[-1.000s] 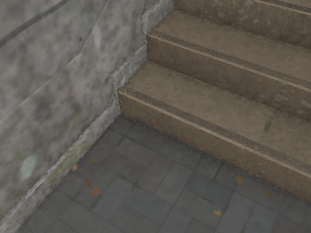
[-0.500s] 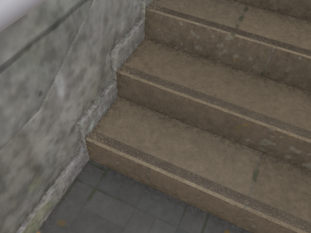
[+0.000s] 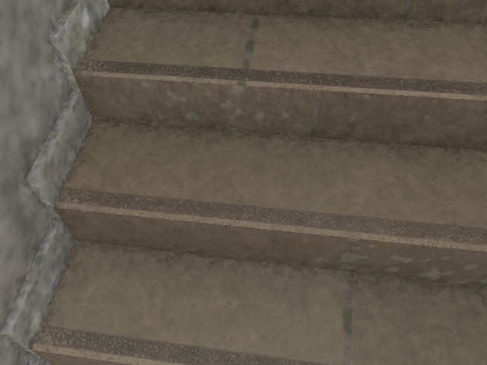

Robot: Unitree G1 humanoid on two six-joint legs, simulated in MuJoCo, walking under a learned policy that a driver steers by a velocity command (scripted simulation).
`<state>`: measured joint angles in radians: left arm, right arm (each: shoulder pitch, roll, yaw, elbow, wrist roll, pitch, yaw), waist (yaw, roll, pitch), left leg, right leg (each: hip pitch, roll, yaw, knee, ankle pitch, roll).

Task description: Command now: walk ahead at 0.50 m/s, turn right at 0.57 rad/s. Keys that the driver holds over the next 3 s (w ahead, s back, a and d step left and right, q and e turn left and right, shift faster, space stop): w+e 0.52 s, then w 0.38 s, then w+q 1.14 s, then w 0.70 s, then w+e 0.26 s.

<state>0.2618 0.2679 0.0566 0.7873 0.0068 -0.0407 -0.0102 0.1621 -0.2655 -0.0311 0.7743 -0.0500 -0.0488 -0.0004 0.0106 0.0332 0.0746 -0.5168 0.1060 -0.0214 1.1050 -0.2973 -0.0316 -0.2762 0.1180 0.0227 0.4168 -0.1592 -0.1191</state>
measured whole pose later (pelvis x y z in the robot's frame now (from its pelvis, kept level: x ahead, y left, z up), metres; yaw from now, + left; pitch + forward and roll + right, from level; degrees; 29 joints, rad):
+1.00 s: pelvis +0.41 -0.12 +0.13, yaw -24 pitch +3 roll -2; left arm 0.39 0.23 0.04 1.00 0.07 -0.04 -0.06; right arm 0.21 -0.22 -0.03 0.73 -0.02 -0.06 0.06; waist -0.02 0.02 -0.03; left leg -1.09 -0.09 -0.27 2.08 -0.09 0.18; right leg -0.43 0.09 -0.09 0.72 -0.36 -0.10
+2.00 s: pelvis +0.96 -0.30 +0.47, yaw +8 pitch +5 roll -3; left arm 0.36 0.18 0.00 1.10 0.07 -0.05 -0.01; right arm 0.15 -0.26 -0.03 0.98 -0.02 -0.06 0.11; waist 0.03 0.05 -0.17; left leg -1.12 0.01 -0.15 1.87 0.01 0.24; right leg -0.42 -0.03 -0.24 0.69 -0.37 -0.05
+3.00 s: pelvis +1.53 -0.18 +0.74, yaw +12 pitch +6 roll -2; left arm 0.15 0.15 0.00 0.93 0.06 -0.03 -0.03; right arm 0.29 -0.21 -0.02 1.07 -0.06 -0.09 0.10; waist 0.05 0.07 -0.14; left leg -0.58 -0.02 -0.20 1.42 0.05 0.17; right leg -0.73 0.13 -0.09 1.04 -0.43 -0.12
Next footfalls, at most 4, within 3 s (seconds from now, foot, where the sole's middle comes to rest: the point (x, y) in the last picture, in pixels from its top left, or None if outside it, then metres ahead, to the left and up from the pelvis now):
0.32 left None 0.24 0.10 -0.78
0.76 right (358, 344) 0.43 -0.20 -0.61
1.30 left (319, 186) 0.76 -0.12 -0.45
1.74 right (427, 62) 1.01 -0.39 -0.28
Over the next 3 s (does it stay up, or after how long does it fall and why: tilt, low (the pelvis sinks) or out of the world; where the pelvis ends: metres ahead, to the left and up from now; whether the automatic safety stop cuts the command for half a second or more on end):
stays up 1.53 -0.18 0.74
